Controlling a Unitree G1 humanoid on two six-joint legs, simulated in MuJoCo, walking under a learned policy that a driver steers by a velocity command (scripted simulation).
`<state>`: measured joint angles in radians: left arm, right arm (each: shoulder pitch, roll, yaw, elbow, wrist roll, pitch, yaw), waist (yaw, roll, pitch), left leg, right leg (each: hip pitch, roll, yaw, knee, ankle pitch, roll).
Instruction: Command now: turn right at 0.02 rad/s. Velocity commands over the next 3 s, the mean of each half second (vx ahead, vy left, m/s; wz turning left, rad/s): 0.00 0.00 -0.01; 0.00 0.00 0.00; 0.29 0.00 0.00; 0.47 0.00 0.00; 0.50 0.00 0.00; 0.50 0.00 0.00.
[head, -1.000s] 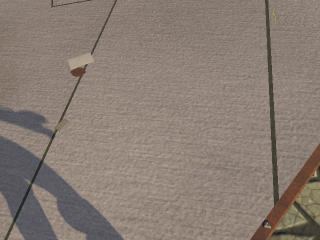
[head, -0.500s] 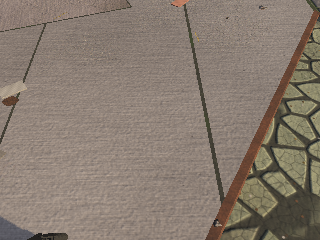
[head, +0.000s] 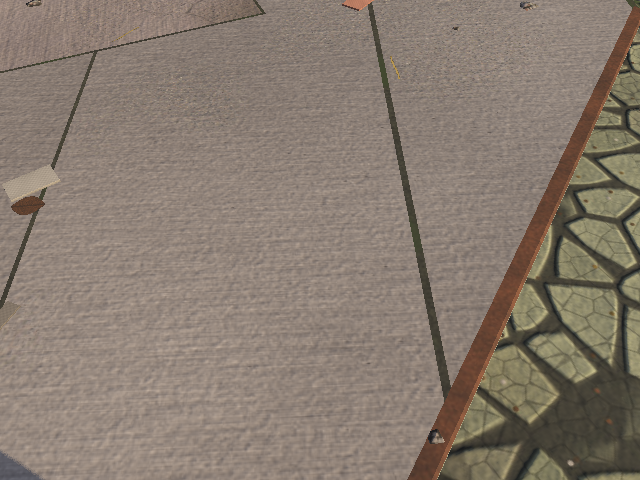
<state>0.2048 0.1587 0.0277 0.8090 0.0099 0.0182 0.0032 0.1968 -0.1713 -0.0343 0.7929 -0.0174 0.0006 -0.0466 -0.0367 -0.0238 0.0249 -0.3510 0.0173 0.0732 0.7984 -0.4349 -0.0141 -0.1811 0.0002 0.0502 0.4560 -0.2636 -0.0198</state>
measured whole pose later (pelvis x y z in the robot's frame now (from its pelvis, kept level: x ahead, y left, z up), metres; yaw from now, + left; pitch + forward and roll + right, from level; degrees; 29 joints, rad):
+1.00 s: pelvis +0.00 -0.01 +0.00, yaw +0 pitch -1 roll +3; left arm 0.33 0.14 0.02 1.07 0.01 0.02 0.03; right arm 0.12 -0.14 -0.05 1.17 0.00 0.00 -0.07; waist -0.03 -0.04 0.04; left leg -0.34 0.02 0.06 0.76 -0.40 -0.03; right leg -0.16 0.00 0.04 0.41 -0.23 -0.03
